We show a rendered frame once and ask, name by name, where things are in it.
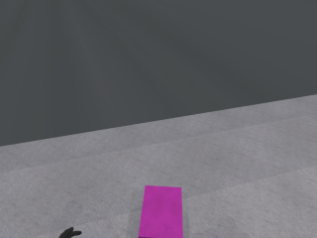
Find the robot left hand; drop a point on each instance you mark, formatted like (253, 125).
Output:
(68, 233)

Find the carton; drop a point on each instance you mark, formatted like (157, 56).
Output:
(161, 215)

